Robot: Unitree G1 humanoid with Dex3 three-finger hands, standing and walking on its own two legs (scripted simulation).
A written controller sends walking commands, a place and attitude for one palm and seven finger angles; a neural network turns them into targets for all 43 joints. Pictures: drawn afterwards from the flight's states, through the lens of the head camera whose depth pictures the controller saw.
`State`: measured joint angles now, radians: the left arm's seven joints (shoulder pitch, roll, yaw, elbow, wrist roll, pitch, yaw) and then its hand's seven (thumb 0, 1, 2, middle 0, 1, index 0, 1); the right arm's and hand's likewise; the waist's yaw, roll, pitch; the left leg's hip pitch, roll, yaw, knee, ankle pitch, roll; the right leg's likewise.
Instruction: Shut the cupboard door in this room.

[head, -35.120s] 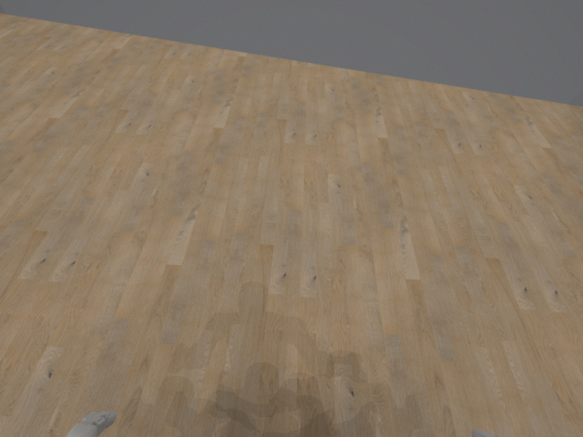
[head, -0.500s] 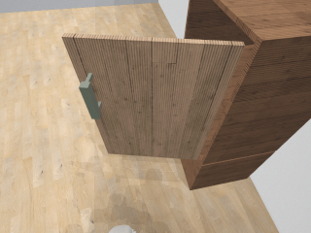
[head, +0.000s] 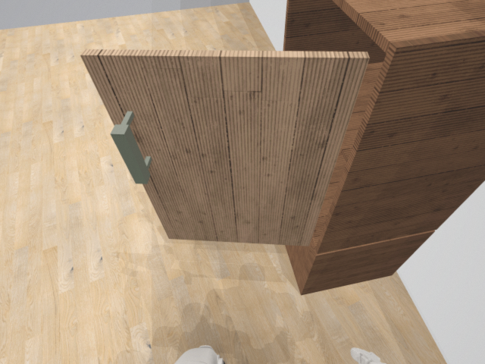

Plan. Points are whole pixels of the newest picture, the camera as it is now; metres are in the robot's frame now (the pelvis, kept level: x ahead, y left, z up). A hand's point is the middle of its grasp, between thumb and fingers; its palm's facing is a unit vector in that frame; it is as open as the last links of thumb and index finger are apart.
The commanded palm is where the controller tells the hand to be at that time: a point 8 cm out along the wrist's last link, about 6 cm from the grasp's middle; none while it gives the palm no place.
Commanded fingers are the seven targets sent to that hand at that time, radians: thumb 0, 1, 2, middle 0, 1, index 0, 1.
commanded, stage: come to a stop and stand still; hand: left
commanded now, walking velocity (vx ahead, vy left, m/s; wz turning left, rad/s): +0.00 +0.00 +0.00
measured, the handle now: (135, 148) +0.45 +0.25 +0.08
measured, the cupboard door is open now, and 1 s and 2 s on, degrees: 75 75 75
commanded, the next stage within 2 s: look again from close up in 0.62 s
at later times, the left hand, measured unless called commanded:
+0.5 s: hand out of the picture -0.04 +0.16 -0.16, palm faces +0.03 -0.98 -0.21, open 7.4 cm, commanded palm none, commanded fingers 0.00 0.90 0.90 -0.20 -0.30 -0.20 -0.30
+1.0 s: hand out of the picture -0.05 +0.17 -0.16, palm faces +0.05 -0.99 -0.16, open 7.4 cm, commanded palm none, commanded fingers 0.00 0.90 0.90 -0.20 -0.30 -0.20 -0.30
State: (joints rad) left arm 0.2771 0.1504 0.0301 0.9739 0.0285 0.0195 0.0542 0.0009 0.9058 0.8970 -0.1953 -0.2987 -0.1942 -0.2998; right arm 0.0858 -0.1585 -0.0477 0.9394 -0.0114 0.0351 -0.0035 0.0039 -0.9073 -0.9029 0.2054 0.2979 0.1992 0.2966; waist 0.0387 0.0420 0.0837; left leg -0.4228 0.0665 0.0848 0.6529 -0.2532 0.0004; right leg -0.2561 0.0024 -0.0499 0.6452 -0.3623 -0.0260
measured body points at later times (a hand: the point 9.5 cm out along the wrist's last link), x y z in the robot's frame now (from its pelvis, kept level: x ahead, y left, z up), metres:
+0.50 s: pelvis -0.06 -0.02 +0.01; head -0.05 -0.01 +0.46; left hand -0.04 +0.22 -0.14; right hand -0.06 -0.25 -0.14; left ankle +0.01 +0.09 -0.72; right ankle -0.02 -0.10 -0.72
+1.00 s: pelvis -0.04 +0.00 +0.02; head -0.03 +0.01 +0.47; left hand -0.05 +0.22 -0.15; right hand -0.04 -0.22 -0.14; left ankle +0.01 +0.09 -0.72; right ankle -0.02 -0.10 -0.72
